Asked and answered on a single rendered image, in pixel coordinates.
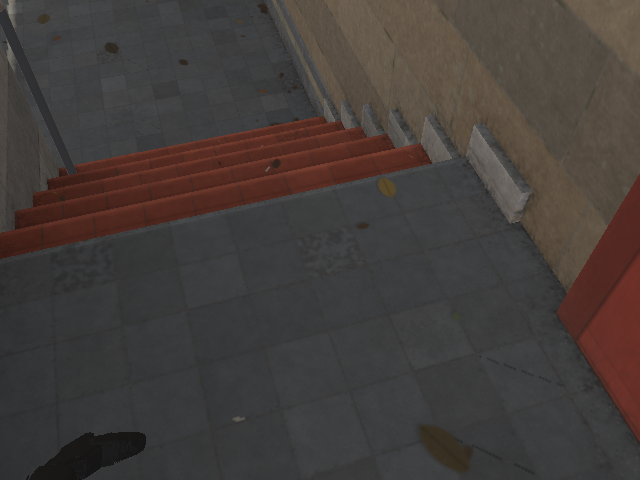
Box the stairs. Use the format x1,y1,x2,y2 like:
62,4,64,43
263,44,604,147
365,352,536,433
0,116,432,259

